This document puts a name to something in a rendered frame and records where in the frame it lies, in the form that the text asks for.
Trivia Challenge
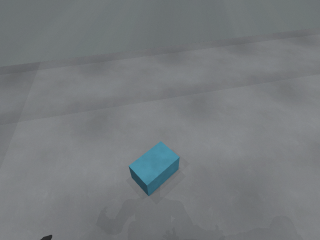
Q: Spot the carton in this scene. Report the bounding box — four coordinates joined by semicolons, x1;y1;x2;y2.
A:
129;141;180;196

